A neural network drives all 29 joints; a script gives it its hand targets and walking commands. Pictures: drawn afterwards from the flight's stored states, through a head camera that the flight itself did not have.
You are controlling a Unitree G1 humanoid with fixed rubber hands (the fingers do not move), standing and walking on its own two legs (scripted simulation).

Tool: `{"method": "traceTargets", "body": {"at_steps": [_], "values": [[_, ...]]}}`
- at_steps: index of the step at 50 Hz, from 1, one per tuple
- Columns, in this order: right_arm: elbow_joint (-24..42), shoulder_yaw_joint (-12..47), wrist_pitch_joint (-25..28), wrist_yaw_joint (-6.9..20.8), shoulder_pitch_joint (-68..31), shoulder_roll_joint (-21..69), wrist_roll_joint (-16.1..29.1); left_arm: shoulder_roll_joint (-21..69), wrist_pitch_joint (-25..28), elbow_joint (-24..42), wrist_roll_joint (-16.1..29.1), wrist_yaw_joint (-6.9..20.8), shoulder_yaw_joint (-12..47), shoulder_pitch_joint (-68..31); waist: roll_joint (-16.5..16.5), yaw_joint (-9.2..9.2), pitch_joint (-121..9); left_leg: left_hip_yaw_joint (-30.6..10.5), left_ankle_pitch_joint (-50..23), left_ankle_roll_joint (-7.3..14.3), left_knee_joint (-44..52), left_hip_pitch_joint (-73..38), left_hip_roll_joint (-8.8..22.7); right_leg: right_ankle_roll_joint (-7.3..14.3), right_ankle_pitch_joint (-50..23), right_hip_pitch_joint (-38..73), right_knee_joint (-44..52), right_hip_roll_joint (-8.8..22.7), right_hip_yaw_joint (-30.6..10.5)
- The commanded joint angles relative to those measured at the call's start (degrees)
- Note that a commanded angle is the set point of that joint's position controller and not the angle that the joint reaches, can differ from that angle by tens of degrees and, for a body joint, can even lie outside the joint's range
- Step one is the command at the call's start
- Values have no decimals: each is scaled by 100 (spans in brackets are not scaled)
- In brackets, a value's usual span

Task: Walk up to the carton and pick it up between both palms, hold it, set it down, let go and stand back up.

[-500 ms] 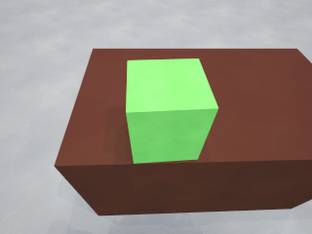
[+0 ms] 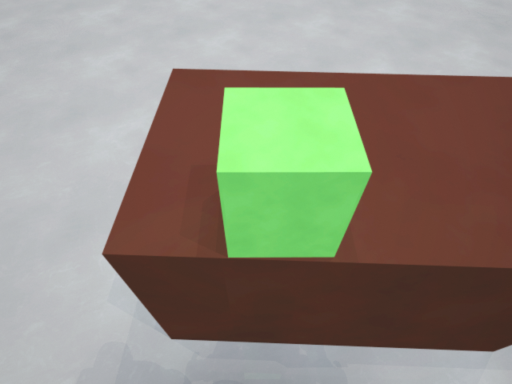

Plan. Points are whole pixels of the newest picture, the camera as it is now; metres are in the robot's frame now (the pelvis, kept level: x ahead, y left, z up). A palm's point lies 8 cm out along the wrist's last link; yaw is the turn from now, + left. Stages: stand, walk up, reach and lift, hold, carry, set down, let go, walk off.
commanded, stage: walk up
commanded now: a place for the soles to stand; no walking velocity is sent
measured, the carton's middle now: (282, 177) +0.46 -0.04 +0.03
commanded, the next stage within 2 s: reach and lift in 1.50 s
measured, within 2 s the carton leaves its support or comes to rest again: neither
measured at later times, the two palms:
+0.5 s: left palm out of the picture +0.03 +0.21 -0.12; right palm out of the picture +0.06 -0.29 -0.14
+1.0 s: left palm out of the picture -0.01 +0.24 -0.13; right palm out of the picture +0.07 -0.27 -0.12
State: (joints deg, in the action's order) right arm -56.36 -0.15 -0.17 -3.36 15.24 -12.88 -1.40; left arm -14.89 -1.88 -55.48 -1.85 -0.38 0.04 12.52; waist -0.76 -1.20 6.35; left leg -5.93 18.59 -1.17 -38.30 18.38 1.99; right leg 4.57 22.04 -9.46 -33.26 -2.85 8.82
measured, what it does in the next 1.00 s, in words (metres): steps on the spot: right foot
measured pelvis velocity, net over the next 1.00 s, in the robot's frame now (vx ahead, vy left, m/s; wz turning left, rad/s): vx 0.00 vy -0.03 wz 0.14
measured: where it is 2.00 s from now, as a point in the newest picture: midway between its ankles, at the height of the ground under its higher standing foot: outside the picture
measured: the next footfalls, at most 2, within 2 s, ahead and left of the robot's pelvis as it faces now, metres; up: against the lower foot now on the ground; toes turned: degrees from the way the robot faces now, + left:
right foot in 0.32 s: +0.03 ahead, -0.14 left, +0.00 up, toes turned +0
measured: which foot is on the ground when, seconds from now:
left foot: down 0.00-1.00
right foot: down 0.00-0.16, up 0.18-0.30, down 0.32-1.00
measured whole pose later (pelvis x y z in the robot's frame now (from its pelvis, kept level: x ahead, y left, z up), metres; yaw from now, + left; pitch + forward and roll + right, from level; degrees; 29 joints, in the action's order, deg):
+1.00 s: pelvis +0.00 -0.03 +0.01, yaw +8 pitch -3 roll -2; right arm -57.7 2.6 0.7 -1.9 13.5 -13.6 -0.5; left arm -15.7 -2.1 -59.4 0.0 -0.2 1.6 12.3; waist -0.9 -0.1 4.9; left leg -7.5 13.2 -2.9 -32.8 17.1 1.4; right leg 0.7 18.4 -8.6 -29.9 1.0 8.6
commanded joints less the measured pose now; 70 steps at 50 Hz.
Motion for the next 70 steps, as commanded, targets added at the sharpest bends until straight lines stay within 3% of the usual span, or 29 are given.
{"method": "traceTargets", "body": {"at_steps": [1, 3, 4, 5, 6, 7, 8, 9, 10, 11, 12, 14, 15, 16, 17, 18, 19, 20, 21, 23, 25, 28, 38, 47, 54, 60, 70], "values": [[362, -4, 26, -77, 119, -260, -20, -931, 36, 177, 67, -59, -178, 481, 578, 253, -37, 533, 935, 172, -596, 928, -131, 171, -2367, 427, 1801, 2048, -1782], [367, 16, 53, -100, 161, -210, -14, -877, -8, 224, 25, -75, -131, 313, 556, 224, 124, 496, 920, 276, -572, 768, 16, 291, -3024, 268, 1599, 1960, -1400], [352, 31, 102, -101, 264, -170, -5, -877, -26, 235, 9, -71, -103, 194, 522, 142, 112, 513, 332, 331, -91, 432, 80, 232, -3400, 145, 1359, 1794, -1102], [307, 40, 173, -96, 480, -156, -2, -888, -43, 252, 3, -50, -72, 41, 425, 4, -26, 518, -764, 395, 581, -131, 151, 105, -3575, -27, 990, 1577, -745], [250, 3, 235, -86, 744, -298, -27, -855, -48, 277, -5, -14, -34, -27, 202, -85, -319, 269, -2153, 505, 831, -821, 344, -95, -3379, -279, 488, 1305, -454], [207, -104, 256, -82, 1046, -635, -51, -770, -45, 319, -9, 17, 2, 4, -20, -150, -602, -509, -2985, 826, 820, -1404, 788, -365, -2691, -732, -96, 1067, -337], [140, -224, 220, -70, 1235, -984, 13, -663, -85, 333, 6, 21, 0, 104, -433, -199, -673, -1506, -2910, 1406, 1124, -1277, 1466, -683, -1112, -913, -799, 606, -388], [117, -320, 175, -71, 1231, -1178, 67, -587, -139, 339, -7, -8, -15, 135, -875, -253, -541, -2194, -2558, 1873, 1475, -1084, 1976, -804, 597, -1126, -1195, 504, -745], [162, -349, 160, -94, 1124, -1183, 78, -633, -157, 370, -28, -31, -38, 0, -1019, -354, -454, -2416, -2329, 2092, 1709, -1045, 2166, -806, 1535, -1398, -1695, 619, -1036], [251, -357, 158, -131, 918, -1160, 61, -644, -155, 368, -37, -32, -46, -34, -952, -331, -491, -2284, -2129, 2109, 1809, -1048, 2150, -784, 1691, -1541, -1934, 706, -1157], [343, -358, 163, -165, 663, -1140, 23, -611, -135, 362, -34, -17, -46, 37, -956, -239, -511, -2079, -2117, 2018, 1840, -996, 2105, -765, 1552, -1567, -1908, 808, -1281], [533, -346, 186, -149, 127, -1103, -50, -602, -56, 304, -30, 13, -89, 352, -939, 44, -665, -1614, -2225, 1636, 1688, -782, 1852, -744, 894, -1193, -1229, 941, -1374], [606, -342, 177, -101, -107, -1094, -73, -576, -13, 214, -37, 32, -113, 574, -814, 206, -777, -1264, -2271, 1397, 1455, -599, 1624, -699, 298, -767, -563, 913, -1221], [659, -291, 138, -9, -451, -1046, -46, -465, 55, 52, 5, 32, -115, 915, -637, 431, -926, -584, -2356, 1062, 1034, -124, 1193, -621, -703, 126, 427, 777, -951], [649, -214, 101, 97, -509, -849, -34, -541, 131, -48, 38, 32, -159, 1131, -218, 494, -972, -14, -2075, 687, 406, 242, 641, -513, -1640, 693, 938, 782, -1027], [658, -82, 66, 177, -236, -443, 46, -908, 184, 73, 98, 24, -222, 827, 942, 206, -926, 480, -534, 245, -151, 523, -61, -212, -1925, 424, 1480, 1593, -2173], [587, -42, -13, 123, -96, -346, 56, -1120, 153, 117, 235, 32, -230, 338, 1146, 68, -584, 645, 703, 166, -178, -257, -252, 272, -1080, -864, 1769, 1939, -2362], [489, -32, -49, 113, -54, -399, 46, -944, 120, 209, 260, 37, -179, -45, 852, -85, -212, 515, 739, 196, -61, -608, -151, 365, -358, -1393, 1914, 1875, -2295], [413, -17, -30, 142, -68, -454, 60, -784, 89, 247, 264, 20, -116, -227, 545, -132, 6, 487, 305, 207, 315, -528, -94, 275, -388, -1287, 1885, 1647, -1935], [286, -7, 68, 185, 22, -519, 41, -766, 84, 231, 212, -12, -73, -184, 477, -89, -107, 368, -854, 260, 801, -658, 107, 34, -1029, -910, 1519, 1338, -1500], [245, 37, 146, 175, 25, -633, 24, -797, 122, 121, 223, 18, -66, 60, 492, 34, -396, 172, -1305, 289, 879, -687, 219, -79, -1201, -520, 1404, 1217, -1318], [187, 77, 142, 160, -124, -683, 64, -836, 135, 5, 245, 1, -60, 140, 421, 86, -228, 216, -1119, 212, 915, -439, 179, -179, -1379, -310, 1562, 1264, -1295], [35, 123, 168, 116, 17, -801, 57, -845, 88, -82, 215, -3, -27, 80, 107, 94, -272, 68, -1589, 275, 977, -299, 275, -94, -1165, -98, 1408, 1092, -831], [112, 108, 161, 119, 30, -929, 85, -879, 32, -163, 185, -8, 14, 168, -186, 125, -358, -325, -1665, 402, 1096, -77, 334, -153, -687, -5, 1177, 977, -639], [208, 68, 140, 126, 27, -1035, 107, -915, 16, -223, 161, -13, 34, 277, -327, 119, -390, -663, -1305, 475, 1245, 135, 356, -200, -384, 53, 1064, 939, -568], [282, 44, 125, 128, 12, -1066, 110, -955, 22, -257, 152, -14, 33, 364, -335, 109, -412, -792, -1129, 478, 1239, 254, 293, -192, -314, 77, 1042, 965, -536], [429, 38, 100, 106, 16, -1020, 95, -1060, -27, -201, 165, -15, -8, 319, -116, 85, -389, -595, -1339, 385, 746, 295, 27, -83, -202, -110, 1113, 1160, -436]]}}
